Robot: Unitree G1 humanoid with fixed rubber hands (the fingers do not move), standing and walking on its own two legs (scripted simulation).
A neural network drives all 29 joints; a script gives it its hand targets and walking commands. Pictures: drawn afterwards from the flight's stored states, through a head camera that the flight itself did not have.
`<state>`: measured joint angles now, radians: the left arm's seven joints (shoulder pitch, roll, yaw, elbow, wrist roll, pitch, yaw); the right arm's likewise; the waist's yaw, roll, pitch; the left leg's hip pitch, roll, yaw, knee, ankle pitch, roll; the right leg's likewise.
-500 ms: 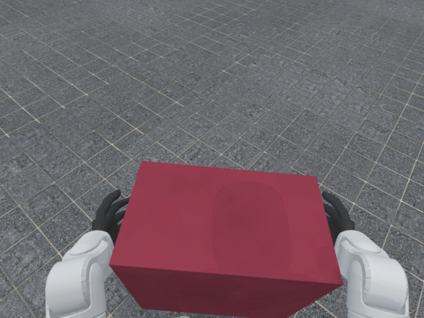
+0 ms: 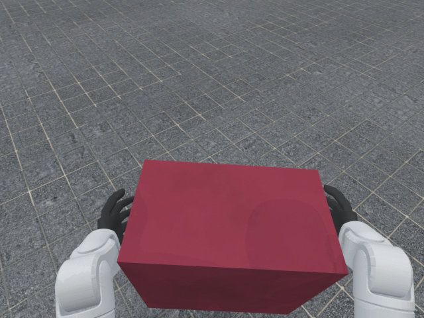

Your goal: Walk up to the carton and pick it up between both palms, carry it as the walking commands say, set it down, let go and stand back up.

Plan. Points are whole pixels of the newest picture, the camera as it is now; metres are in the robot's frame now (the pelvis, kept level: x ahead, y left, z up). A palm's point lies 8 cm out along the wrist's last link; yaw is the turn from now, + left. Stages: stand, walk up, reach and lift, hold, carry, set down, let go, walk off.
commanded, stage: carry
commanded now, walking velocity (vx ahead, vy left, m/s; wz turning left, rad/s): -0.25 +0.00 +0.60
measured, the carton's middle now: (224, 245) +0.26 -0.01 +0.00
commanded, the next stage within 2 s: none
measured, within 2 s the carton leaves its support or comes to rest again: neither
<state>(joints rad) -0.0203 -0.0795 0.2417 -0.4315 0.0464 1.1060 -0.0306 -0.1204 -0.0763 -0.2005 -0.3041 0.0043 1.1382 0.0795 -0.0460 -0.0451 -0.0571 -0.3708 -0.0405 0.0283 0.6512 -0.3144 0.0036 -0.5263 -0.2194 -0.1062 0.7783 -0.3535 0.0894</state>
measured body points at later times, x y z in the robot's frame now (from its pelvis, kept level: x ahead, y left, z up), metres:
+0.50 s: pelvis -0.16 +0.02 +0.02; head -0.14 +0.01 +0.47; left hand +0.03 +0.26 +0.09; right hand +0.14 -0.11 +0.08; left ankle -0.18 +0.14 -0.65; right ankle -0.12 -0.10 -0.72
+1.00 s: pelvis -0.34 +0.01 +0.01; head -0.32 +0.01 +0.46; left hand -0.24 +0.31 +0.08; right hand -0.01 -0.01 +0.07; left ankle -0.27 +0.16 -0.71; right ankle -0.29 -0.09 -0.72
